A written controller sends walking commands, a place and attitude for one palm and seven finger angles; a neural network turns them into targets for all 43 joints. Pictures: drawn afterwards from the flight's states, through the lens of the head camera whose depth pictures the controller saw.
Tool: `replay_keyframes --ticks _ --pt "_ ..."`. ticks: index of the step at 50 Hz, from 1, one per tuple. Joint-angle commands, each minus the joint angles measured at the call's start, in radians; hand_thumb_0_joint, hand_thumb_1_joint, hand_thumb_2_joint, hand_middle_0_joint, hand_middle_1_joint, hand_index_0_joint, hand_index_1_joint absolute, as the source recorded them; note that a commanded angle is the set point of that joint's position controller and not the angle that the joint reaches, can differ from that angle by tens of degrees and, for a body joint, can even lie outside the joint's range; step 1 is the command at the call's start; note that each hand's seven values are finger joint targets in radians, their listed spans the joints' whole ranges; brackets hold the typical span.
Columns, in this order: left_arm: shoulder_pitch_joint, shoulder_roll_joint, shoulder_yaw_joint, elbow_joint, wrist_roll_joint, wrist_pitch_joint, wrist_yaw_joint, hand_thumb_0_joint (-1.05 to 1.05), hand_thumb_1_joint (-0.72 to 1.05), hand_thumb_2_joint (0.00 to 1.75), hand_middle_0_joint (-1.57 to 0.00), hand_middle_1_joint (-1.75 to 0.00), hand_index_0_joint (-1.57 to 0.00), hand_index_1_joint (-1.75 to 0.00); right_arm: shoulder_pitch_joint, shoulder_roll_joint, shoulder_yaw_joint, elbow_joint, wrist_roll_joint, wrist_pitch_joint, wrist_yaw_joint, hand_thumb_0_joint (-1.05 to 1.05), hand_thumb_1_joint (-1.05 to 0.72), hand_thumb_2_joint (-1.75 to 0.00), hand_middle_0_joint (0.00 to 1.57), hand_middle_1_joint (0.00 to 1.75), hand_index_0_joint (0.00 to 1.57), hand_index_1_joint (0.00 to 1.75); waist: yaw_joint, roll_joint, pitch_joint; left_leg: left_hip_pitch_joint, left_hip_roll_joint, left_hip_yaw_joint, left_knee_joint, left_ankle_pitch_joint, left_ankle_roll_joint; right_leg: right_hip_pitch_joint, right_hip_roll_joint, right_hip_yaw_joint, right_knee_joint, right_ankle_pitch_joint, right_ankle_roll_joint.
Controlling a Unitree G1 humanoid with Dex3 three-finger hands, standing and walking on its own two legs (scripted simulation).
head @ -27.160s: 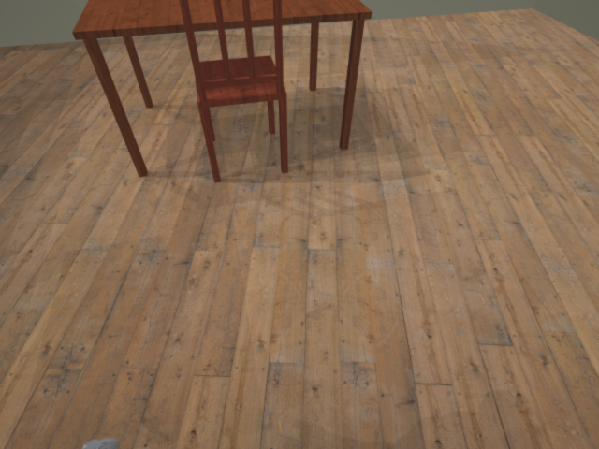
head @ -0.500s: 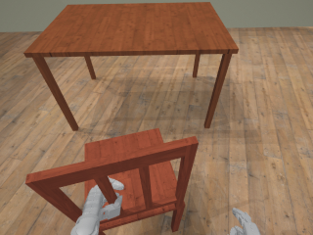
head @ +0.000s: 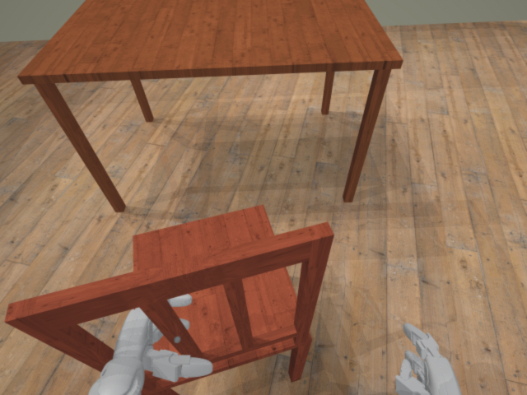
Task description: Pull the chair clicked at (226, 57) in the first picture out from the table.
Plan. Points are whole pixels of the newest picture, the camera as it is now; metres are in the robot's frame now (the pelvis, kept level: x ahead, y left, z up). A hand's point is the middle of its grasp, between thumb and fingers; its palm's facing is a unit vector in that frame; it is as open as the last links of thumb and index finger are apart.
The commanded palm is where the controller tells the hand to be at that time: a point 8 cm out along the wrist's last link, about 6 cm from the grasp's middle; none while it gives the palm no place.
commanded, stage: open the thumb and straighten the fingers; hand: left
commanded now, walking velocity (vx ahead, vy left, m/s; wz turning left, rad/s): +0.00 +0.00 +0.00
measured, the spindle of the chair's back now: (178, 335) +0.23 +0.15 -0.05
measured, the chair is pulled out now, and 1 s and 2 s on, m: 0.67 0.67 0.67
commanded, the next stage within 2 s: draw the fingers out of the gap in 0.34 s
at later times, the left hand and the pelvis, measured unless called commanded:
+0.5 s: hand (175, 340) +0.22 +0.15 -0.04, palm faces +0.01 -0.99 -0.15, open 17.4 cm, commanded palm +0.18 +0.20 -0.02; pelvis +0.02 +0.01 -0.02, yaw +1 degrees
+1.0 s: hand (162, 393) +0.15 +0.15 -0.04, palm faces +0.03 -0.99 -0.15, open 17.4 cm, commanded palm +0.11 +0.20 -0.02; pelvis +0.01 +0.01 -0.03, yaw +2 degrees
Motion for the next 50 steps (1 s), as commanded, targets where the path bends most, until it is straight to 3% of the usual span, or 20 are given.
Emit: replay_keyframes --ticks 1,5,6,7,10,12,15,18,21,22,24,27,34,37,40,43,45,48,50 --pt "-0.053 0.089 0.050 -0.256 -0.007 -0.031 -0.003 0.00 -0.55 0.20 -0.22 -0.65 -0.22 -0.65 -0.055 -0.106 -0.042 -0.173 -0.004 -0.073 -0.012 0.00 -0.90 -0.90 0.20 0.30 0.20 0.30 0.000 -0.081 -0.182 -0.031 -0.020 0.025 -0.056 0.216 0.043 0.133 -0.001 -0.026 -0.066 0.208 -0.011" --pt "-0.012 0.071 0.021 -0.327 0.001 -0.016 -0.009 0.00 -0.55 0.20 -0.13 -0.36 -0.13 -0.36 -0.045 -0.103 -0.042 -0.184 -0.006 -0.083 -0.017 0.00 -0.90 -0.90 0.20 0.30 0.20 0.30 -0.005 -0.050 -0.199 -0.019 -0.019 0.020 -0.025 0.260 0.043 0.107 0.001 -0.036 -0.034 0.240 -0.013" --pt "-0.013 0.128 0.086 -0.314 0.001 -0.010 -0.004 0.00 -0.55 0.20 -0.10 -0.29 -0.10 -0.29 -0.041 -0.104 -0.046 -0.175 -0.006 -0.079 -0.021 0.00 -0.90 -0.90 0.20 0.30 0.20 0.30 0.001 -0.044 -0.197 -0.034 -0.021 0.020 -0.018 0.253 0.042 0.107 0.000 -0.034 -0.032 0.234 -0.013" --pt "-0.013 0.128 0.080 -0.316 0.002 -0.003 -0.004 0.00 -0.55 0.20 -0.07 -0.22 -0.07 -0.22 -0.041 -0.108 -0.042 -0.173 -0.009 -0.076 -0.024 0.00 -0.90 -0.90 0.20 0.30 0.20 0.30 -0.001 -0.058 -0.186 -0.042 -0.022 0.016 -0.016 0.256 0.044 0.103 0.003 -0.037 -0.029 0.238 -0.016" --pt "-0.002 0.081 0.032 -0.349 0.005 0.008 -0.012 0.00 -0.55 0.20 0.00 0.00 0.00 0.00 -0.035 -0.101 -0.039 -0.187 -0.009 -0.080 -0.026 0.00 -0.90 -0.90 0.20 0.30 0.20 0.30 -0.012 -0.051 -0.193 -0.035 -0.022 0.014 0.000 0.273 0.046 0.086 0.002 -0.043 -0.015 0.253 -0.012" --pt "0.019 0.102 0.054 -0.345 0.001 0.018 -0.014 0.00 -0.55 0.20 0.00 0.00 0.00 0.00 -0.033 -0.105 -0.043 -0.183 -0.010 -0.078 -0.029 0.00 -0.90 -0.90 0.20 0.30 0.20 0.30 -0.008 -0.076 -0.202 -0.043 -0.021 0.009 0.008 0.287 0.046 0.095 0.003 -0.047 -0.010 0.267 -0.015" --pt "0.027 0.084 0.023 -0.386 0.007 0.028 -0.014 0.00 -0.55 0.20 0.00 0.00 0.00 0.00 -0.030 -0.104 -0.039 -0.194 -0.009 -0.079 -0.028 0.00 -0.90 -0.90 0.20 0.30 0.20 0.30 -0.012 -0.041 -0.210 -0.031 -0.021 0.003 0.014 0.296 0.045 0.077 0.001 -0.053 0.001 0.258 -0.013" --pt "0.020 0.075 0.008 -0.400 0.015 0.043 -0.005 0.00 -0.55 0.20 0.00 0.00 0.00 0.00 -0.024 -0.103 -0.037 -0.199 -0.012 -0.075 -0.029 0.00 -0.90 -0.90 0.20 0.30 0.20 0.30 -0.016 -0.052 -0.204 -0.030 -0.021 0.000 0.019 0.306 0.045 0.070 0.003 -0.056 0.007 0.269 -0.014" --pt "0.058 0.084 0.018 -0.415 0.023 0.055 0.008 0.00 -0.55 0.20 0.00 0.00 0.00 0.00 -0.024 -0.098 -0.037 -0.207 -0.013 -0.065 -0.028 0.00 -0.90 -0.90 0.20 0.30 0.20 0.30 -0.007 -0.055 -0.211 -0.040 -0.022 -0.001 0.023 0.313 0.044 0.077 0.001 -0.057 0.013 0.271 -0.015" --pt "0.079 0.117 0.065 -0.383 0.025 0.062 0.014 0.00 -0.55 0.20 0.00 0.00 0.00 0.00 -0.029 -0.096 -0.043 -0.200 -0.013 -0.058 -0.030 0.00 -0.90 -0.90 0.20 0.30 0.20 0.30 0.003 -0.048 -0.196 -0.056 -0.022 -0.002 0.021 0.312 0.041 0.080 0.002 -0.056 0.012 0.270 -0.021" --pt "0.177 0.079 0.038 -0.408 0.024 0.067 0.014 0.00 -0.55 0.20 0.00 0.00 0.00 0.00 -0.039 -0.081 -0.043 -0.220 -0.011 -0.049 -0.025 0.00 -0.90 -0.90 0.20 0.30 0.20 0.30 0.016 -0.041 -0.204 -0.058 -0.022 0.005 0.018 0.312 0.039 0.089 0.001 -0.058 0.018 0.270 -0.020" --pt "0.210 0.082 0.025 -0.464 0.031 0.073 0.016 0.00 -0.55 0.20 0.00 0.00 0.00 0.00 -0.046 -0.080 -0.045 -0.234 -0.010 -0.039 -0.024 0.00 -0.90 -0.90 0.20 0.30 0.20 0.30 0.011 -0.033 -0.191 -0.069 -0.021 0.002 0.022 0.306 0.041 0.079 0.003 -0.058 0.018 0.258 -0.023" --pt "0.305 0.085 0.018 -0.554 0.031 0.048 0.015 0.00 -0.55 0.20 0.00 0.00 0.00 0.00 -0.042 -0.072 -0.052 -0.243 -0.011 -0.039 -0.036 0.00 -0.90 -0.90 0.20 0.30 0.20 0.30 -0.006 -0.052 -0.168 -0.096 -0.024 -0.007 0.048 0.249 0.045 0.026 0.011 -0.062 0.028 0.194 -0.019" --pt "0.322 0.083 -0.001 -0.586 0.033 0.035 0.008 0.00 -0.55 0.20 0.00 0.00 0.00 0.00 -0.044 -0.072 -0.049 -0.247 -0.011 -0.046 -0.040 0.00 -0.90 -0.90 0.20 0.30 0.20 0.30 -0.009 -0.015 -0.157 -0.109 -0.028 -0.012 0.057 0.220 0.047 0.000 0.012 -0.062 0.032 0.152 -0.022" --pt "0.350 0.075 -0.011 -0.598 0.031 0.026 0.001 0.00 -0.55 0.20 0.00 0.00 0.00 0.00 -0.040 -0.071 -0.048 -0.254 -0.009 -0.051 -0.046 0.00 -0.90 -0.90 0.20 0.30 0.20 0.30 -0.013 -0.046 -0.163 -0.125 -0.031 -0.016 0.066 0.186 0.049 -0.016 0.014 -0.063 0.035 0.109 -0.019" --pt "0.377 0.085 -0.002 -0.616 0.032 0.026 -0.003 0.00 -0.55 0.20 0.00 0.00 0.00 0.00 -0.046 -0.066 -0.048 -0.256 -0.008 -0.053 -0.049 0.00 -0.90 -0.90 0.20 0.30 0.20 0.30 -0.004 -0.008 -0.174 -0.124 -0.034 -0.017 0.071 0.189 0.048 -0.010 0.012 -0.061 0.043 0.106 -0.023" --pt "0.450 0.068 -0.010 -0.604 0.032 0.033 -0.006 0.00 -0.55 0.20 0.00 0.00 0.00 0.00 -0.053 -0.058 -0.052 -0.260 -0.005 -0.050 -0.048 0.00 -0.90 -0.90 0.20 0.30 0.20 0.30 0.003 -0.041 -0.170 -0.135 -0.031 -0.016 0.073 0.194 0.049 -0.011 0.014 -0.066 0.046 0.112 -0.022" --pt "0.470 0.087 0.004 -0.620 0.035 0.041 -0.008 0.00 -0.55 0.20 0.00 0.00 0.00 0.00 -0.060 -0.057 -0.054 -0.264 -0.005 -0.044 -0.049 0.00 -0.90 -0.90 0.20 0.30 0.20 0.30 0.006 -0.031 -0.166 -0.151 -0.034 -0.017 0.078 0.189 0.049 -0.006 0.013 -0.062 0.050 0.112 -0.024" --pt "0.529 0.065 -0.012 -0.627 0.036 0.042 -0.012 0.00 -0.55 0.20 0.00 0.00 0.00 0.00 -0.067 -0.048 -0.057 -0.273 -0.003 -0.041 -0.048 0.00 -0.90 -0.90 0.20 0.30 0.20 0.30 0.012 -0.054 -0.157 -0.165 -0.034 -0.015 0.081 0.180 0.050 -0.009 0.014 -0.062 0.051 0.106 -0.022"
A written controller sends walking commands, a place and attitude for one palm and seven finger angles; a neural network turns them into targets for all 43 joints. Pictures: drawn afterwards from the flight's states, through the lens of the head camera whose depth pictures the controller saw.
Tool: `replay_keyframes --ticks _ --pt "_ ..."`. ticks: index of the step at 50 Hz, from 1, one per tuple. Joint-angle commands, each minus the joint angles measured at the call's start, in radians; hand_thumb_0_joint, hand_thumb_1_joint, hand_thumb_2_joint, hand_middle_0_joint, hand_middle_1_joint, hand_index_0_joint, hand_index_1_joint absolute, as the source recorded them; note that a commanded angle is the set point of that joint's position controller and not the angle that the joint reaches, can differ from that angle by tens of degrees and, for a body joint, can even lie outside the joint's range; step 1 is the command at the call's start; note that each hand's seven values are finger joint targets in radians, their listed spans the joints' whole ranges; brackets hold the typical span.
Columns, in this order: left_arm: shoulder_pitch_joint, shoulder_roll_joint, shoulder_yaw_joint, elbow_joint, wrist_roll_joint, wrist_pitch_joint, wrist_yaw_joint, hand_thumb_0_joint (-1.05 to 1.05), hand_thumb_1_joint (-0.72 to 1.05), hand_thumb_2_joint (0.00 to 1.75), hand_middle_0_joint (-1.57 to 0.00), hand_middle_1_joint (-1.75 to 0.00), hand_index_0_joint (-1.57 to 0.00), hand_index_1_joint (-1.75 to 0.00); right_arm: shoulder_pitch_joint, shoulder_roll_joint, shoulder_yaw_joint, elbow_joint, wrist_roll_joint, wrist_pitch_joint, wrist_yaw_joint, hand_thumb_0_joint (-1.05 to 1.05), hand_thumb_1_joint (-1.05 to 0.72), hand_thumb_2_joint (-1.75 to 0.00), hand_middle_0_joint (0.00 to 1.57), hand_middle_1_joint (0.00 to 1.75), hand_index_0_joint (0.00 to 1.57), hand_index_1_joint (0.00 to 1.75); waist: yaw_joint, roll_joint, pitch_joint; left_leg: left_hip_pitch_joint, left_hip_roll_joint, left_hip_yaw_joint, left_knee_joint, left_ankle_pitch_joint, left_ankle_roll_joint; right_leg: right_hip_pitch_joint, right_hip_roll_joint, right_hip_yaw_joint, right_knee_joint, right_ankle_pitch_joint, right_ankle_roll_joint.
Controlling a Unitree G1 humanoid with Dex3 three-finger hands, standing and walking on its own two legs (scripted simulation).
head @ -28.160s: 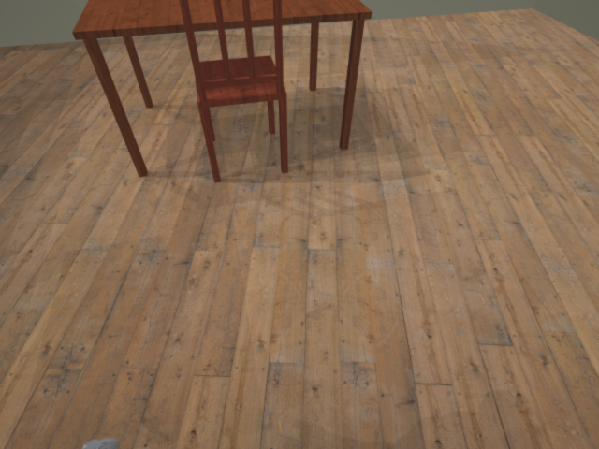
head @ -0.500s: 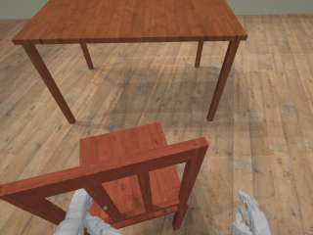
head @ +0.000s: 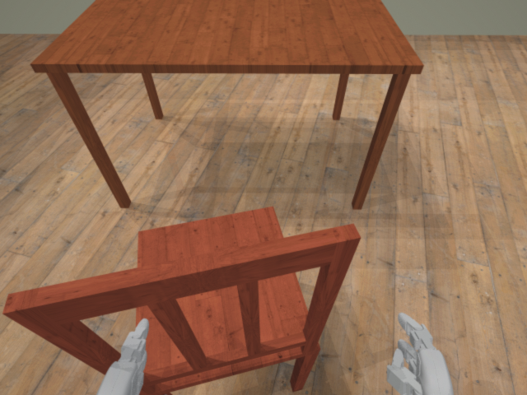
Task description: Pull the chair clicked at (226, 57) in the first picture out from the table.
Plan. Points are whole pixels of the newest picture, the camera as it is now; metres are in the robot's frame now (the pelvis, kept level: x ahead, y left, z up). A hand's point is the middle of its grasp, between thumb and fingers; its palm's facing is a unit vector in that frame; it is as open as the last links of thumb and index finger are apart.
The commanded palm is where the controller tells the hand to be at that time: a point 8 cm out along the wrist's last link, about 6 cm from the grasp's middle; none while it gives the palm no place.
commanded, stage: draw the fingers out of the gap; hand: left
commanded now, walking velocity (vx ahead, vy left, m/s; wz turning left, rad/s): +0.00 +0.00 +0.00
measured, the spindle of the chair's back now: (183, 337) +0.22 +0.13 -0.03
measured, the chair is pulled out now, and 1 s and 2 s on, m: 0.67 0.67 0.67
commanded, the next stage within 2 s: draw the hand back to the body in 0.20 s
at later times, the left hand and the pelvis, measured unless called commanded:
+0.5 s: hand out of the picture +0.11 +0.15 +0.03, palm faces +0.10 -0.99 -0.06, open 17.4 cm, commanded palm +0.06 +0.21 +0.05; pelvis -0.01 +0.00 -0.02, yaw +0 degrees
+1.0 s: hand (110, 393) +0.13 +0.18 +0.08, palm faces +0.02 -0.94 -0.33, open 16.2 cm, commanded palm +0.10 +0.25 +0.14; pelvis -0.01 -0.01 +0.02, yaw -1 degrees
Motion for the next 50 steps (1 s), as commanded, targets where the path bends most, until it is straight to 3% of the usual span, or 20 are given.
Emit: replay_keyframes --ticks 1,6,8,13,16,17,18,21,27,30,32,33,35,37,41,42,43,46,48,50 --pt "0.134 0.063 0.043 -0.214 -0.001 -0.056 0.005 0.00 -0.55 0.20 0.00 0.00 0.00 0.00 -0.087 -0.101 -0.058 -0.182 0.003 -0.052 -0.006 0.00 -0.90 -0.90 0.20 0.30 0.20 0.30 0.003 -0.052 -0.062 -0.001 -0.025 0.032 -0.140 0.289 0.042 0.119 0.027 -0.024 -0.130 0.204 -0.031" --pt "0.205 0.046 0.013 -0.286 0.007 -0.076 0.000 0.00 -0.55 0.20 0.00 0.00 0.00 0.00 -0.088 -0.093 -0.062 -0.200 0.005 -0.050 -0.004 0.00 -0.90 -0.90 0.20 0.30 0.20 0.30 0.006 -0.021 -0.065 -0.007 -0.026 0.032 -0.129 0.290 0.043 0.101 0.030 -0.025 -0.112 0.198 -0.035" --pt "0.245 0.048 0.015 -0.291 0.010 -0.084 0.001 0.00 -0.55 0.20 0.00 0.00 0.00 0.00 -0.088 -0.090 -0.067 -0.200 0.005 -0.049 -0.007 0.00 -0.90 -0.90 0.20 0.30 0.20 0.30 0.005 -0.057 -0.058 -0.019 -0.025 0.030 -0.120 0.291 0.045 0.093 0.033 -0.028 -0.106 0.200 -0.036" --pt "0.318 0.053 0.005 -0.332 0.027 -0.103 0.001 0.00 -0.55 0.20 0.00 0.00 0.00 0.00 -0.088 -0.088 -0.073 -0.214 0.008 -0.043 -0.010 0.00 -0.90 -0.90 0.20 0.30 0.20 0.30 0.009 -0.031 -0.050 -0.040 -0.027 0.031 -0.106 0.257 0.045 0.058 0.036 -0.027 -0.090 0.157 -0.039" --pt "0.359 0.049 0.000 -0.337 0.031 -0.108 -0.001 0.00 -0.55 0.20 0.00 0.00 0.00 0.00 -0.088 -0.085 -0.076 -0.225 0.010 -0.039 -0.013 0.00 -0.90 -0.90 0.20 0.30 0.20 0.30 0.007 -0.067 -0.050 -0.061 -0.029 0.031 -0.091 0.236 0.048 0.042 0.039 -0.026 -0.083 0.139 -0.035" --pt "0.270 -0.012 0.017 -0.434 -0.082 -0.210 -0.014 0.00 -0.55 0.20 0.00 0.00 0.00 0.00 -0.077 -0.083 -0.073 -0.217 0.011 -0.063 -0.015 0.00 -0.90 -0.90 0.20 0.30 0.20 0.30 0.004 -0.101 -0.025 -0.090 -0.040 0.029 -0.067 0.239 0.042 0.021 0.050 -0.043 -0.075 0.148 -0.039" --pt "0.290 0.028 0.040 -0.403 -0.074 -0.255 -0.019 0.00 -0.55 0.20 0.00 0.00 0.00 0.00 -0.073 -0.086 -0.077 -0.194 0.011 -0.076 -0.015 0.00 -0.90 -0.90 0.20 0.30 0.20 0.30 0.016 -0.066 -0.056 -0.080 -0.039 0.036 -0.055 0.235 0.042 0.017 0.051 -0.031 -0.066 0.138 -0.039" --pt "0.288 0.041 0.074 -0.441 -0.099 -0.348 -0.034 0.00 -0.55 0.20 0.00 0.00 0.00 0.00 -0.066 -0.076 -0.077 -0.180 0.019 -0.095 -0.008 0.00 -0.90 -0.90 0.20 0.30 0.20 0.30 0.025 0.003 -0.076 -0.068 -0.038 0.035 -0.055 0.247 0.036 0.011 0.049 -0.031 -0.047 0.129 -0.044" --pt "0.242 0.079 0.141 -0.362 -0.139 -0.528 -0.119 0.00 -0.55 0.20 0.00 0.00 0.00 0.00 -0.101 -0.069 -0.093 -0.136 0.028 -0.093 0.017 0.00 -0.90 -0.90 0.20 0.30 0.20 0.30 0.029 -0.052 -0.058 -0.139 -0.026 0.032 -0.013 0.231 0.031 0.011 0.046 -0.002 -0.026 0.133 -0.042" --pt "0.244 0.129 0.218 -0.355 -0.189 -0.582 -0.183 0.00 -0.55 0.20 0.00 0.00 0.00 0.00 -0.135 -0.067 -0.093 -0.143 0.042 -0.092 0.028 0.00 -0.90 -0.90 0.20 0.30 0.20 0.30 0.044 -0.023 -0.093 -0.123 -0.023 0.033 -0.013 0.212 0.028 0.045 0.041 0.021 -0.034 0.112 -0.042" --pt "0.242 0.166 0.283 -0.354 -0.208 -0.552 -0.185 0.00 -0.55 0.20 0.00 0.00 0.00 0.00 -0.143 -0.069 -0.093 -0.153 0.050 -0.082 0.018 0.00 -0.90 -0.90 0.20 0.30 0.20 0.30 0.058 -0.020 -0.114 -0.095 -0.022 0.031 -0.038 0.203 0.029 0.086 0.040 0.020 -0.054 0.093 -0.044" --pt "0.230 0.147 0.274 -0.379 -0.230 -0.533 -0.184 0.00 -0.55 0.20 0.00 0.00 0.00 0.00 -0.162 -0.069 -0.086 -0.162 0.053 -0.080 0.013 0.00 -0.90 -0.90 0.20 0.30 0.20 0.30 0.053 0.010 -0.091 -0.074 -0.022 0.029 -0.054 0.193 0.027 0.096 0.038 0.022 -0.068 0.087 -0.044" --pt "0.195 0.146 0.289 -0.399 -0.253 -0.497 -0.178 0.00 -0.55 0.20 0.00 0.00 0.00 0.00 -0.156 -0.063 -0.076 -0.160 0.060 -0.089 0.004 0.00 -0.90 -0.90 0.20 0.30 0.20 0.30 0.046 -0.027 -0.088 -0.055 -0.018 0.021 -0.074 0.185 0.030 0.109 0.041 0.018 -0.096 0.067 -0.039" --pt "0.152 0.197 0.344 -0.428 -0.256 -0.487 -0.154 0.00 -0.51 0.22 -0.01 -0.01 -0.01 -0.01 -0.143 -0.064 -0.073 -0.146 0.058 -0.096 -0.009 0.00 -0.90 -0.90 0.20 0.30 0.20 0.30 0.053 -0.011 -0.082 -0.039 -0.016 0.019 -0.088 0.206 0.029 0.130 0.041 0.016 -0.110 0.085 -0.043" --pt "0.115 0.203 0.361 -0.472 -0.260 -0.489 -0.125 0.00 -0.37 0.29 -0.02 -0.04 -0.02 -0.04 -0.139 -0.054 -0.060 -0.122 0.060 -0.123 -0.011 0.00 -0.90 -0.90 0.20 0.30 0.20 0.30 0.055 0.036 -0.049 0.022 -0.013 0.020 -0.132 0.237 0.025 0.149 0.046 -0.001 -0.138 0.117 -0.043" --pt "0.176 0.441 0.462 -0.435 -0.060 -0.344 0.018 0.00 -0.33 0.31 -0.03 -0.05 -0.03 -0.05 -0.143 -0.059 -0.049 -0.125 0.024 -0.088 -0.040 0.00 -0.90 -0.90 0.20 0.30 0.20 0.30 0.118 0.042 -0.088 0.070 0.025 0.022 -0.183 0.235 0.017 0.246 0.017 0.060 -0.206 0.115 -0.072" --pt "0.162 0.299 0.364 -0.541 -0.057 -0.290 0.065 0.00 -0.30 0.32 -0.04 -0.05 -0.04 -0.05 -0.146 -0.043 -0.022 -0.154 0.024 -0.077 -0.050 0.00 -0.90 -0.90 0.20 0.30 0.20 0.30 0.076 0.094 -0.033 0.110 0.010 0.037 -0.214 0.234 0.018 0.263 0.008 0.051 -0.235 0.144 -0.065" --pt "0.126 0.308 0.378 -0.515 -0.028 -0.206 0.145 0.00 -0.19 0.37 -0.05 -0.08 -0.05 -0.08 -0.159 -0.042 -0.007 -0.116 0.015 -0.050 -0.065 0.00 -0.90 -0.90 0.20 0.30 0.20 0.30 0.079 0.077 0.037 0.177 0.022 0.037 -0.258 0.268 0.017 0.309 0.012 0.021 -0.286 0.181 -0.065" --pt "0.084 0.315 0.389 -0.478 -0.029 -0.182 0.164 0.00 -0.12 0.41 -0.06 -0.09 -0.06 -0.09 -0.171 -0.053 0.000 -0.099 0.011 -0.034 -0.074 0.00 -0.90 -0.90 0.20 0.30 0.20 0.30 0.070 0.044 0.095 0.219 0.023 0.036 -0.303 0.269 0.015 0.334 0.018 0.028 -0.336 0.196 -0.065" --pt "0.022 0.334 0.404 -0.488 -0.025 -0.184 0.176 0.00 -0.04 0.44 -0.07 -0.10 -0.07 -0.10 -0.178 -0.056 0.007 -0.094 0.009 -0.038 -0.071 0.00 -0.90 -0.90 0.20 0.30 0.20 0.30 0.071 0.079 0.098 0.262 0.022 0.037 -0.345 0.249 0.014 0.365 0.013 0.026 -0.378 0.169 -0.061"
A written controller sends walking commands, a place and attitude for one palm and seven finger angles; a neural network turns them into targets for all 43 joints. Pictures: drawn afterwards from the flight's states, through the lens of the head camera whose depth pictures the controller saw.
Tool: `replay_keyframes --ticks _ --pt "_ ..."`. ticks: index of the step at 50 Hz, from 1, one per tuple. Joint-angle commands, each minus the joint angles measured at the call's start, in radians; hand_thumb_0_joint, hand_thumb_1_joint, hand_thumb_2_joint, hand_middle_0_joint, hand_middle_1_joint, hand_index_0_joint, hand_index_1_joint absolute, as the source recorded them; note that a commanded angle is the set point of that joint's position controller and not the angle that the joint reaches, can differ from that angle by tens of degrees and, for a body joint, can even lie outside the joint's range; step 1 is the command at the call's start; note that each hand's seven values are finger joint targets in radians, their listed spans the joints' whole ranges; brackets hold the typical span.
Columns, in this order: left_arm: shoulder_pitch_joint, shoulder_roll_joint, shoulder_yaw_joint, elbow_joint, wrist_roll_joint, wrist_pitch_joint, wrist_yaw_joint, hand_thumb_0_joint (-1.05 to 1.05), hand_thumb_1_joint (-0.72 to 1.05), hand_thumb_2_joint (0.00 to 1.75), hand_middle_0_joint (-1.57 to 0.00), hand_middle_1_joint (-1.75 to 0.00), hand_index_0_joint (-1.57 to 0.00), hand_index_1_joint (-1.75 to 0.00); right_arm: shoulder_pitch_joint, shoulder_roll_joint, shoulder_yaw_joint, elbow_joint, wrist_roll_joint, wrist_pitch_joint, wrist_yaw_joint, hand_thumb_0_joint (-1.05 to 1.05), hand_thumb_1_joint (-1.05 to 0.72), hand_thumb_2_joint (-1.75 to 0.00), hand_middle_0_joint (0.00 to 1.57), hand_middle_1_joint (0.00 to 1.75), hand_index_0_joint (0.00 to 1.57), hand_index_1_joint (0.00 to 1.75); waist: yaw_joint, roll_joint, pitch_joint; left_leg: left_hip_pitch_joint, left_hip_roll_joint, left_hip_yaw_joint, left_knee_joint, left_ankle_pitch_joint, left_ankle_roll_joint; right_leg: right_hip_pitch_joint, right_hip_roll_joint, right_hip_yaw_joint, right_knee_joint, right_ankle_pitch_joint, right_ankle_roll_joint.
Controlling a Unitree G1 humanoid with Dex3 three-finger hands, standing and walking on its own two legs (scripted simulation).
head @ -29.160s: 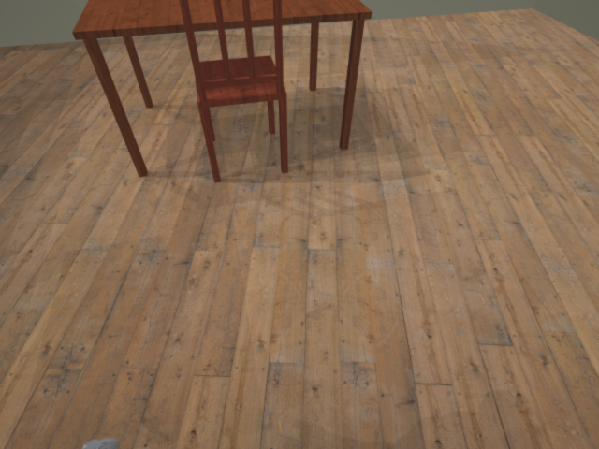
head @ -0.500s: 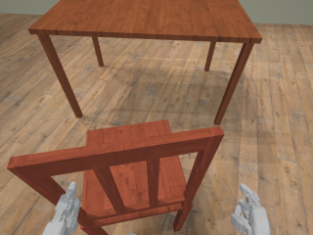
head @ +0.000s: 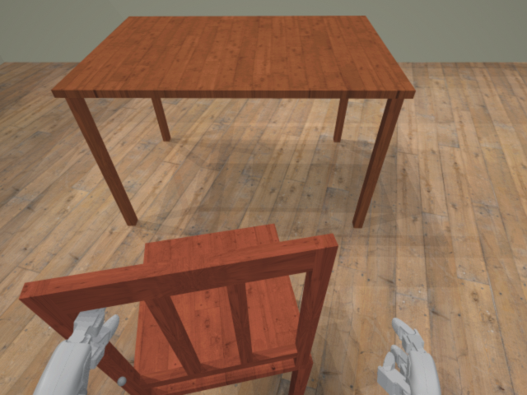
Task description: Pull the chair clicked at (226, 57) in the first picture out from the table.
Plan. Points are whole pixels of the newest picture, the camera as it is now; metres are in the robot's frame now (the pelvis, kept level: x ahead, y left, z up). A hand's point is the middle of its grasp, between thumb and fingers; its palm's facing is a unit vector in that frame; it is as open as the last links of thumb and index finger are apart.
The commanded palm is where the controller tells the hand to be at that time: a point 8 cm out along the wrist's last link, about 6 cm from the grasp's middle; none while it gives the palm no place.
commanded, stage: draw the hand back to the body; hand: left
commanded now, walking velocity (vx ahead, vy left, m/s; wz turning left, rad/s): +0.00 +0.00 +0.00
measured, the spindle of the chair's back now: (178, 338) +0.22 +0.16 -0.04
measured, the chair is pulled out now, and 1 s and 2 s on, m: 0.67 0.67 0.68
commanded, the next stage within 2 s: step back with the hand held close in 0.90 s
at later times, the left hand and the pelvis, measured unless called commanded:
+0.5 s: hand (86, 359) +0.15 +0.23 +0.07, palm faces +0.25 -0.87 -0.43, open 9.2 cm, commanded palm +0.15 +0.30 +0.21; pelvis +0.03 -0.01 +0.03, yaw +2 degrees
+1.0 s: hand (83, 356) +0.15 +0.24 +0.07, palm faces +0.26 -0.84 -0.48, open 7.0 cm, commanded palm +0.15 +0.29 +0.21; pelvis +0.03 -0.02 +0.03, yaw +3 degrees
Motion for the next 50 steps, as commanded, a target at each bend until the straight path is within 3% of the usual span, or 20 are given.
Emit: replay_keyframes --ticks 1,2,4,6,12,21,22,26,28,36,38,41,43,45,50 --pt "-0.113 0.144 0.303 -0.247 0.028 -0.073 0.144 0.00 -0.01 0.46 -0.07 -0.11 -0.07 -0.11 -0.145 -0.097 -0.019 -0.154 -0.011 -0.057 -0.009 0.00 -0.90 -0.90 0.20 0.30 0.20 0.30 0.037 0.057 0.028 0.061 -0.017 0.028 -0.247 0.214 0.030 0.148 -0.029 0.023 -0.266 0.118 -0.046" --pt "-0.137 0.171 0.327 -0.250 0.028 -0.076 0.150 0.00 0.03 0.48 -0.08 -0.12 -0.08 -0.12 -0.138 -0.103 -0.019 -0.143 -0.013 -0.060 -0.010 0.00 -0.90 -0.90 0.20 0.30 0.20 0.30 0.041 0.071 0.020 0.079 -0.019 0.027 -0.265 0.235 0.030 0.179 -0.033 0.021 -0.284 0.142 -0.050" --pt "-0.168 0.166 0.323 -0.271 0.030 -0.079 0.150 0.00 0.10 0.51 -0.09 -0.14 -0.09 -0.14 -0.154 -0.104 -0.011 -0.140 -0.017 -0.074 -0.002 0.00 -0.90 -0.90 0.20 0.30 0.20 0.30 0.044 0.094 0.018 0.124 -0.022 0.029 -0.303 0.252 0.030 0.207 -0.034 0.020 -0.302 0.161 -0.046" --pt "-0.213 0.190 0.348 -0.290 0.030 -0.085 0.155 0.00 0.17 0.55 -0.10 -0.15 -0.10 -0.15 -0.157 -0.110 -0.013 -0.124 -0.020 -0.095 0.004 0.00 -0.90 -0.90 0.20 0.30 0.20 0.30 0.044 0.071 0.006 0.157 -0.022 0.029 -0.328 0.279 0.033 0.238 -0.034 0.023 -0.320 0.193 -0.044" --pt "-0.307 0.236 0.387 -0.365 0.038 -0.086 0.171 0.00 0.39 0.65 -0.13 -0.19 -0.13 -0.19 -0.157 -0.126 -0.009 -0.074 -0.025 -0.152 0.023 0.00 -0.90 -0.90 0.20 0.30 0.20 0.30 0.056 0.167 -0.035 0.227 -0.029 0.030 -0.380 0.397 0.028 0.330 -0.041 0.013 -0.336 0.315 -0.047" --pt "-0.433 0.304 0.434 -0.467 0.041 -0.063 0.196 0.00 0.72 0.81 -0.18 -0.26 -0.18 -0.26 -0.143 -0.146 -0.009 -0.035 -0.012 -0.181 0.040 0.00 -0.90 -0.90 0.20 0.30 0.20 0.30 0.057 0.175 -0.079 0.282 -0.025 0.021 -0.391 0.534 0.026 0.374 -0.051 -0.009 -0.310 0.429 -0.037" --pt "-0.451 0.327 0.445 -0.465 0.041 -0.054 0.200 0.00 0.75 0.83 -0.18 -0.27 -0.18 -0.27 -0.132 -0.149 -0.010 -0.029 -0.009 -0.178 0.038 0.00 -0.90 -0.90 0.20 0.30 0.20 0.30 0.057 0.210 -0.079 0.282 -0.026 0.021 -0.391 0.534 0.025 0.377 -0.055 -0.006 -0.314 0.427 -0.038" --pt "-0.509 0.363 0.466 -0.510 0.036 -0.039 0.209 0.00 0.90 0.90 -0.20 -0.30 -0.20 -0.30 -0.127 -0.150 -0.009 -0.023 0.003 -0.182 0.043 0.00 -0.90 -0.90 0.20 0.30 0.20 0.30 0.058 0.196 -0.091 0.289 -0.022 0.017 -0.381 0.576 0.026 0.373 -0.057 -0.012 -0.292 0.459 -0.036" --pt "-0.509 0.370 0.470 -0.504 0.035 -0.033 0.209 0.00 0.90 0.90 -0.20 -0.30 -0.20 -0.30 -0.132 -0.156 -0.009 -0.016 0.001 -0.184 0.043 0.00 -0.90 -0.90 0.20 0.30 0.20 0.30 0.060 0.221 -0.090 0.285 -0.022 0.013 -0.378 0.593 0.025 0.374 -0.061 -0.009 -0.284 0.471 -0.039" --pt "-0.498 0.364 0.469 -0.508 0.036 -0.043 0.200 0.00 0.90 0.90 -0.20 -0.30 -0.20 -0.30 -0.133 -0.150 -0.004 -0.005 0.001 -0.210 0.055 0.00 -0.90 -0.90 0.20 0.30 0.20 0.30 0.068 0.182 -0.138 0.299 -0.019 0.015 -0.369 0.626 0.030 0.381 -0.065 -0.016 -0.268 0.488 -0.034" --pt "-0.486 0.358 0.466 -0.503 0.035 -0.042 0.198 0.00 0.90 0.90 -0.20 -0.30 -0.20 -0.30 -0.139 -0.147 -0.001 0.000 0.003 -0.212 0.057 0.00 -0.90 -0.90 0.20 0.30 0.20 0.30 0.068 0.219 -0.123 0.291 -0.021 0.017 -0.368 0.621 0.029 0.377 -0.069 -0.011 -0.273 0.489 -0.037" --pt "-0.492 0.358 0.468 -0.504 0.036 -0.046 0.198 0.00 0.90 0.90 -0.20 -0.30 -0.20 -0.30 -0.136 -0.146 -0.003 0.000 0.001 -0.214 0.058 0.00 -0.90 -0.90 0.20 0.30 0.20 0.30 0.068 0.176 -0.135 0.294 -0.020 0.019 -0.370 0.620 0.031 0.378 -0.065 -0.019 -0.273 0.483 -0.033" --pt "-0.487 0.354 0.463 -0.503 0.037 -0.045 0.194 0.00 0.90 0.90 -0.20 -0.30 -0.20 -0.30 -0.136 -0.146 -0.001 0.004 0.002 -0.217 0.057 0.00 -0.90 -0.90 0.20 0.30 0.20 0.30 0.069 0.203 -0.122 0.288 -0.020 0.017 -0.373 0.609 0.031 0.372 -0.068 -0.012 -0.275 0.474 -0.036" --pt "-0.482 0.360 0.469 -0.505 0.038 -0.048 0.196 0.00 0.90 0.90 -0.20 -0.30 -0.20 -0.30 -0.138 -0.146 -0.004 0.004 0.002 -0.218 0.056 0.00 -0.90 -0.90 0.20 0.30 0.20 0.30 0.069 0.179 -0.138 0.290 -0.021 0.020 -0.370 0.617 0.032 0.379 -0.067 -0.020 -0.270 0.482 -0.032" --pt "-0.487 0.351 0.463 -0.510 0.040 -0.051 0.193 0.00 0.90 0.90 -0.20 -0.30 -0.20 -0.30 -0.137 -0.146 -0.005 0.007 0.002 -0.221 0.056 0.00 -0.90 -0.90 0.20 0.30 0.20 0.30 0.068 0.204 -0.128 0.292 -0.021 0.024 -0.375 0.607 0.031 0.368 -0.066 -0.017 -0.274 0.470 -0.033"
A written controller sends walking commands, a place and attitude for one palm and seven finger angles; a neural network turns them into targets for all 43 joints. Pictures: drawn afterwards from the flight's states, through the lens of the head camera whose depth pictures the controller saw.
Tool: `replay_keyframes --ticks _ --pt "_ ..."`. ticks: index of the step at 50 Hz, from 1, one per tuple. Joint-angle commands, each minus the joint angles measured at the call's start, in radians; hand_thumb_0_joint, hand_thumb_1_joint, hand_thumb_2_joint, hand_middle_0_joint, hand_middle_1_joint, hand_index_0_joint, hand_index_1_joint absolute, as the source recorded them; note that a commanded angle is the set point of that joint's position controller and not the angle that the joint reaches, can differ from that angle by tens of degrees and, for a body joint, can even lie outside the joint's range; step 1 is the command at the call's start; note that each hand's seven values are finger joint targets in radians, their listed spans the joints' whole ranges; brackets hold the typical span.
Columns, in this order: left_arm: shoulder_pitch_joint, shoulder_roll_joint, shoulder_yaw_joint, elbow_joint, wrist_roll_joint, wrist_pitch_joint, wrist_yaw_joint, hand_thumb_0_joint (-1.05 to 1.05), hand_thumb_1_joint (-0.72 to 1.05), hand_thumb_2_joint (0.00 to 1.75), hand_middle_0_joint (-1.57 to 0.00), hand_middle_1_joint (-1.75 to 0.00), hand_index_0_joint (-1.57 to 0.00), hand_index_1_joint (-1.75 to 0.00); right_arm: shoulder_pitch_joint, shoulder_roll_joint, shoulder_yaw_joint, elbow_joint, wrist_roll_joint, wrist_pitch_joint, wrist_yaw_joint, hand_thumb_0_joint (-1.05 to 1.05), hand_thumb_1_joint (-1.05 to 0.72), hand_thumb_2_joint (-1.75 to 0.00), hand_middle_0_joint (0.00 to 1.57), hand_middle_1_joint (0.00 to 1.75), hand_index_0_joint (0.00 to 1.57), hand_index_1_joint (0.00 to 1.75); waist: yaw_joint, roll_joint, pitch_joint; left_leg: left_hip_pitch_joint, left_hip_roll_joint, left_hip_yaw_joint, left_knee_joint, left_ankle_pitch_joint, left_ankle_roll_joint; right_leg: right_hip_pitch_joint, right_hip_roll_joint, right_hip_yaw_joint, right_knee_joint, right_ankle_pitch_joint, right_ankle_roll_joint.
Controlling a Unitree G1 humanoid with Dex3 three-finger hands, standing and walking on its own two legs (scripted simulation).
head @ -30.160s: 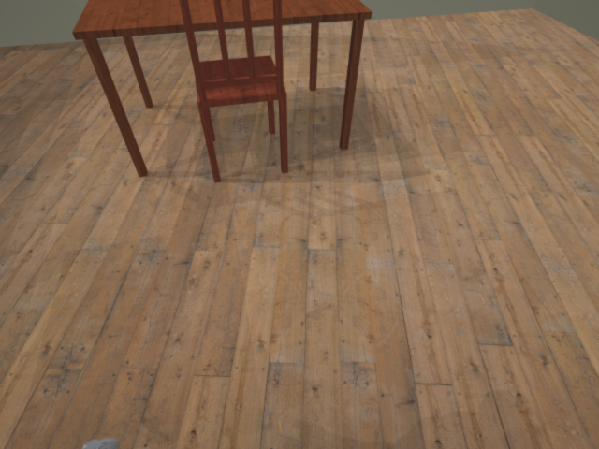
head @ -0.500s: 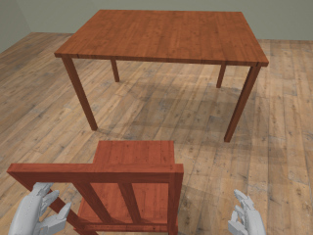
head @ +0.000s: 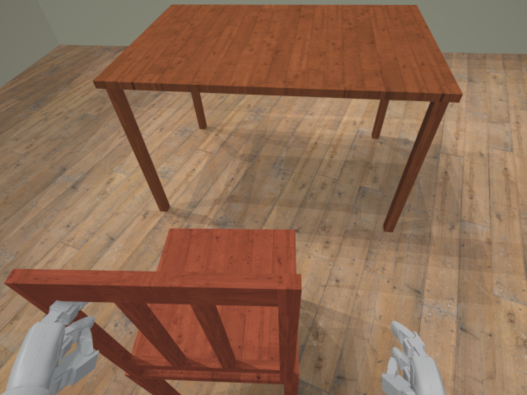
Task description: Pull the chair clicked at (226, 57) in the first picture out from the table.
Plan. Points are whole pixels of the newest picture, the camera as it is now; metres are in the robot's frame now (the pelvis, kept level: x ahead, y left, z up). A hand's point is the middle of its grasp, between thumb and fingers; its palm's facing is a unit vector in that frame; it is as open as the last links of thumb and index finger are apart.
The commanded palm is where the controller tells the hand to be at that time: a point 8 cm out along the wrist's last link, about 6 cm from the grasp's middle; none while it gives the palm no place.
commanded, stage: step back with the hand held close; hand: left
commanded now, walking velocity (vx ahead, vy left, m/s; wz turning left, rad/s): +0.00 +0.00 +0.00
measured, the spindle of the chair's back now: (157, 335) +0.21 +0.22 -0.07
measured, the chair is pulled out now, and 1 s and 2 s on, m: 0.67 0.68 0.68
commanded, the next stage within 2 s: stop stepping back and stand still in 1.10 s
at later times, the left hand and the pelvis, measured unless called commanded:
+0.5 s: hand out of the picture +0.09 +0.25 +0.06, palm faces +0.01 -0.85 -0.52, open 6.8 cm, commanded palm +0.06 +0.30 +0.18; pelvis -0.08 +0.00 +0.00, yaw +0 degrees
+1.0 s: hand out of the picture +0.07 +0.30 +0.16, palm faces +0.41 -0.80 -0.45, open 7.4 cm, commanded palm +0.00 +0.34 +0.18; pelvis -0.15 +0.05 -0.01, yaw -2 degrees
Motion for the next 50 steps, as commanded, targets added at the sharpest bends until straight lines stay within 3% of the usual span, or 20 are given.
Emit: replay_keyframes --ticks 1,2,3,4,5,9,13,16,23,27,29,31,33,34,38,41,43,47,48,50 --pt "-0.339 0.274 0.341 -0.644 0.062 -0.292 0.106 0.00 0.90 0.90 -0.20 -0.30 -0.20 -0.30 -0.096 -0.090 -0.033 -0.160 0.000 -0.069 -0.003 0.00 -0.90 -0.90 0.20 0.30 0.20 0.30 -0.018 0.209 -0.254 0.021 -0.005 0.046 -0.058 0.480 0.051 0.108 -0.045 0.013 -0.044 0.406 -0.016" --pt "-0.516 0.441 0.460 -0.626 0.024 -0.334 0.074 0.00 0.90 0.90 -0.20 -0.30 -0.20 -0.30 -0.041 -0.103 -0.042 -0.258 0.042 0.001 -0.009 0.00 -0.90 -0.90 0.20 0.30 0.20 0.30 -0.025 0.223 -0.072 0.012 0.020 0.012 -0.090 0.457 0.057 0.020 -0.055 0.133 -0.107 0.463 -0.020" --pt "-0.486 0.389 0.426 -0.563 0.016 -0.335 0.060 0.00 0.90 0.90 -0.20 -0.30 -0.20 -0.30 -0.058 -0.108 -0.061 -0.241 0.038 0.040 -0.020 0.00 -0.90 -0.90 0.20 0.30 0.20 0.30 -0.057 0.110 -0.066 -0.013 0.035 0.005 -0.097 0.446 0.057 0.040 -0.075 0.118 -0.132 0.511 -0.013" --pt "-0.440 0.316 0.383 -0.511 0.010 -0.316 0.053 0.00 0.90 0.90 -0.20 -0.30 -0.20 -0.30 -0.058 -0.098 -0.065 -0.249 0.041 0.065 -0.020 0.00 -0.90 -0.90 0.20 0.30 0.20 0.30 -0.059 0.051 -0.084 0.011 0.031 0.009 -0.090 0.481 0.049 0.077 -0.073 0.101 -0.127 0.561 -0.010" --pt "-0.429 0.323 0.381 -0.529 0.012 -0.319 0.052 0.00 0.90 0.90 -0.20 -0.30 -0.20 -0.30 -0.072 -0.103 -0.068 -0.257 0.037 0.083 -0.019 0.00 -0.90 -0.90 0.20 0.30 0.20 0.30 -0.056 0.042 -0.129 0.042 0.033 0.018 -0.074 0.517 0.051 0.100 -0.082 0.098 -0.122 0.621 -0.005" --pt "-0.333 0.345 0.410 -0.596 0.018 -0.347 0.066 0.00 0.90 0.90 -0.20 -0.30 -0.20 -0.30 -0.095 -0.107 -0.075 -0.275 0.025 0.135 -0.022 0.00 -0.90 -0.90 0.20 0.30 0.20 0.30 -0.049 0.198 -0.259 0.072 0.057 0.012 -0.081 0.640 0.054 0.183 -0.094 0.093 -0.070 0.655 -0.006" --pt "-0.200 0.342 0.437 -0.646 0.015 -0.358 0.073 0.00 0.90 0.90 -0.20 -0.30 -0.20 -0.30 -0.107 -0.096 -0.086 -0.297 0.021 0.171 -0.016 0.00 -0.90 -0.90 0.20 0.30 0.20 0.30 -0.035 0.210 -0.336 0.061 0.079 -0.010 -0.070 0.676 0.062 0.214 -0.085 0.073 -0.042 0.612 -0.007" --pt "-0.164 0.362 0.463 -0.700 0.010 -0.370 0.077 0.00 0.90 0.90 -0.20 -0.30 -0.20 -0.30 -0.113 -0.091 -0.095 -0.301 0.019 0.181 -0.021 0.00 -0.90 -0.90 0.20 0.30 0.20 0.30 -0.035 0.181 -0.330 0.001 0.085 -0.021 -0.053 0.612 0.062 0.207 -0.096 0.070 -0.040 0.608 -0.007" --pt "-0.082 0.382 0.514 -0.705 0.008 -0.407 0.078 0.00 0.90 0.90 -0.20 -0.30 -0.20 -0.30 -0.098 -0.084 -0.097 -0.287 0.004 0.173 -0.035 0.00 -0.90 -0.90 0.20 0.30 0.20 0.30 -0.035 0.229 -0.288 -0.154 0.085 -0.054 -0.085 0.283 0.065 0.165 -0.093 0.090 -0.050 0.367 0.001" --pt "-0.120 0.390 0.527 -0.675 0.018 -0.441 0.081 0.00 0.90 0.90 -0.20 -0.30 -0.20 -0.30 -0.089 -0.090 -0.097 -0.255 -0.009 0.144 -0.043 0.00 -0.90 -0.90 0.20 0.30 0.20 0.30 -0.046 0.155 -0.214 -0.221 0.059 -0.047 -0.077 0.015 0.066 0.058 -0.112 0.153 -0.118 0.118 -0.007" --pt "-0.155 0.399 0.534 -0.672 0.030 -0.464 0.085 0.00 0.90 0.90 -0.20 -0.30 -0.20 -0.30 -0.055 -0.098 -0.092 -0.247 -0.023 0.129 -0.043 0.00 -0.90 -0.90 0.20 0.30 0.20 0.30 -0.051 0.091 -0.182 -0.234 0.038 -0.050 -0.043 -0.140 0.067 -0.025 -0.134 0.185 -0.176 -0.089 -0.015" --pt "-0.189 0.380 0.536 -0.640 0.036 -0.487 0.095 0.00 0.90 0.90 -0.20 -0.30 -0.20 -0.30 -0.044 -0.100 -0.086 -0.224 -0.037 0.113 -0.043 0.00 -0.90 -0.90 0.20 0.30 0.20 0.30 -0.057 0.044 -0.174 -0.190 0.020 -0.031 0.037 -0.161 0.064 -0.132 -0.168 0.214 -0.231 -0.222 -0.035" --pt "-0.137 0.300 0.523 -0.496 0.037 -0.497 0.096 0.00 0.90 0.90 -0.20 -0.30 -0.20 -0.30 -0.048 -0.093 -0.077 -0.197 -0.047 0.100 -0.040 0.00 -0.90 -0.90 0.20 0.30 0.20 0.30 -0.065 0.000 -0.177 -0.134 0.022 -0.025 0.053 -0.112 0.064 -0.197 -0.163 0.191 -0.230 -0.212 -0.042" --pt "-0.177 0.299 0.522 -0.483 0.043 -0.506 0.098 0.00 0.90 0.90 -0.20 -0.30 -0.20 -0.30 -0.050 -0.110 -0.084 -0.191 -0.051 0.101 -0.037 0.00 -0.90 -0.90 0.20 0.30 0.20 0.30 -0.075 -0.021 -0.156 -0.147 0.027 -0.032 0.057 -0.109 0.063 -0.219 -0.158 0.188 -0.224 -0.206 -0.042" --pt "-0.159 0.146 0.422 -0.243 0.054 -0.479 0.083 0.00 0.90 0.90 -0.20 -0.30 -0.20 -0.30 -0.056 -0.105 -0.090 -0.185 -0.040 0.113 -0.017 0.00 -0.90 -0.90 0.20 0.30 0.20 0.30 -0.085 -0.090 -0.079 -0.188 0.028 -0.001 0.083 -0.139 0.066 -0.304 -0.151 0.183 -0.249 -0.281 -0.039" --pt "-0.202 0.131 0.385 -0.216 0.070 -0.460 0.071 0.00 0.90 0.90 -0.20 -0.30 -0.20 -0.30 -0.071 -0.110 -0.097 -0.204 -0.036 0.137 0.000 0.00 -0.90 -0.90 0.20 0.30 0.20 0.30 -0.090 -0.133 -0.030 -0.269 0.040 -0.014 0.050 -0.158 0.074 -0.310 -0.138 0.161 -0.228 -0.282 -0.030" --pt "-0.191 0.118 0.366 -0.259 0.069 -0.459 0.064 0.00 0.90 0.90 -0.20 -0.30 -0.20 -0.30 -0.081 -0.111 -0.090 -0.230 -0.033 0.149 0.006 0.00 -0.90 -0.90 0.20 0.30 0.20 0.30 -0.090 -0.050 -0.025 -0.326 0.061 -0.041 -0.040 -0.170 0.088 -0.255 -0.111 0.136 -0.168 -0.239 -0.019" --pt "-0.163 0.217 0.470 -0.402 0.090 -0.491 0.065 0.00 0.90 0.90 -0.20 -0.30 -0.20 -0.30 -0.117 -0.130 -0.110 -0.282 -0.034 0.146 0.007 0.00 -0.90 -0.90 0.20 0.30 0.20 0.30 -0.083 0.164 -0.075 -0.580 0.198 -0.176 -0.284 -0.263 0.154 0.050 0.003 0.081 0.155 -0.024 0.022" --pt "-0.127 0.180 0.451 -0.421 0.079 -0.505 0.055 0.00 0.90 0.90 -0.20 -0.30 -0.20 -0.30 -0.096 -0.125 -0.109 -0.290 -0.041 0.143 0.008 0.00 -0.90 -0.90 0.20 0.30 0.20 0.30 -0.084 0.178 -0.108 -0.574 0.209 -0.176 -0.283 -0.240 0.158 0.068 0.011 0.079 0.194 0.000 0.023" --pt "-0.118 0.203 0.483 -0.487 0.085 -0.536 0.045 0.00 0.90 0.90 -0.20 -0.30 -0.20 -0.30 -0.089 -0.129 -0.114 -0.293 -0.049 0.128 0.011 0.00 -0.90 -0.90 0.20 0.30 0.20 0.30 -0.081 0.224 -0.107 -0.623 0.226 -0.171 -0.279 -0.258 0.178 0.100 0.028 0.082 0.246 0.029 0.024"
